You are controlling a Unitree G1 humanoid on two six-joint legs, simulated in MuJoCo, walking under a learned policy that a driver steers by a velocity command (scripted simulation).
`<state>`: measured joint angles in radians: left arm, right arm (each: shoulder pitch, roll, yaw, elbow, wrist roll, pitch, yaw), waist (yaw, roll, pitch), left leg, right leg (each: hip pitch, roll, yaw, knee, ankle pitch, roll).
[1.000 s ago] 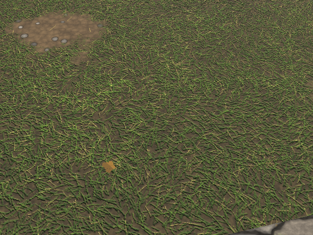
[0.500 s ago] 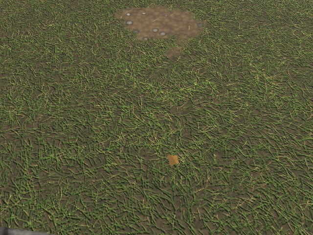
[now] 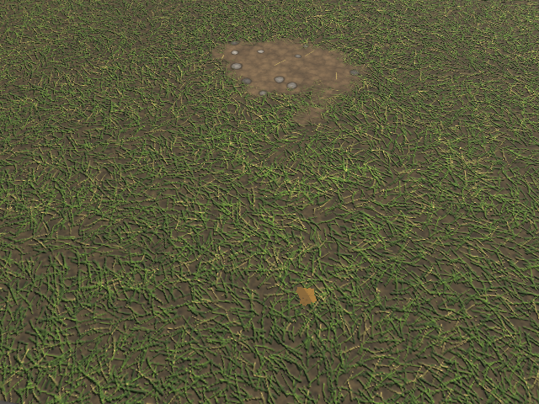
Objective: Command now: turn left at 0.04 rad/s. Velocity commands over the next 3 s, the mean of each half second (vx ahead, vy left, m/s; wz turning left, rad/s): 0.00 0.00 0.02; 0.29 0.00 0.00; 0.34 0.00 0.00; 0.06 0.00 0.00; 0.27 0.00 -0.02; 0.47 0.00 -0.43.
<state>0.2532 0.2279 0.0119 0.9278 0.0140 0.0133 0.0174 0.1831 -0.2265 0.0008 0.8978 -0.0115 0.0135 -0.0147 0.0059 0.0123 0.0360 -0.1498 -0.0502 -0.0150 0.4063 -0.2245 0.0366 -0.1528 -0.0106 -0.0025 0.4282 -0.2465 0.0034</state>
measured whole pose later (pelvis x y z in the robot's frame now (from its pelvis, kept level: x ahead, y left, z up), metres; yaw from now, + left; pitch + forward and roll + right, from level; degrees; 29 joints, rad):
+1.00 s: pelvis +0.12 +0.03 +0.00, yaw +0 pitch +1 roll -1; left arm 0.19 0.22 0.05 1.02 0.04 -0.04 -0.04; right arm 0.50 -0.16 -0.01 1.12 -0.02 -0.09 -0.01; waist -0.02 -0.03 -0.01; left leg 0.01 -0.06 0.05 0.24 -0.27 0.08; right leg -0.56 -0.05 -0.04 1.03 -0.21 -0.06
